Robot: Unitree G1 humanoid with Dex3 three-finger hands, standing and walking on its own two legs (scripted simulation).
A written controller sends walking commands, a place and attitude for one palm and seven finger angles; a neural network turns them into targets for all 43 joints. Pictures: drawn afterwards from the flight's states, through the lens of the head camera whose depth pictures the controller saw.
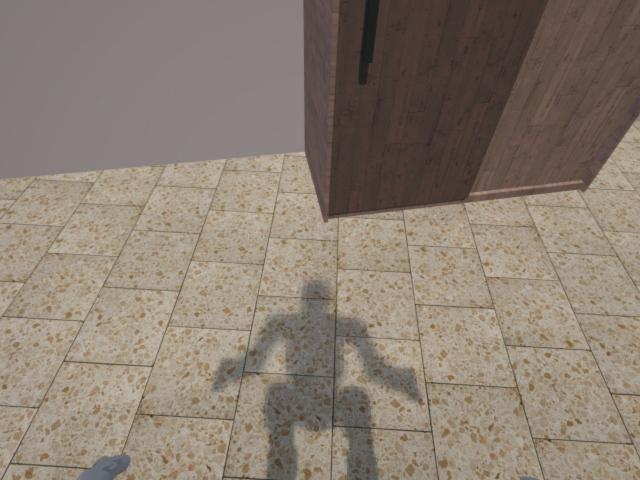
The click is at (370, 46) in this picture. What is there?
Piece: wardrobe's sliding door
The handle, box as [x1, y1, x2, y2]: [361, 0, 379, 62]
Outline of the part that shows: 379,0 367,0 363,48 361,49 363,62 371,62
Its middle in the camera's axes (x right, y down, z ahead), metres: +0.14 -0.66 +1.07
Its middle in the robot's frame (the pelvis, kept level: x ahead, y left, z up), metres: +1.27 -0.07 +0.13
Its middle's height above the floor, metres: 0.89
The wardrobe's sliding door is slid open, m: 0.00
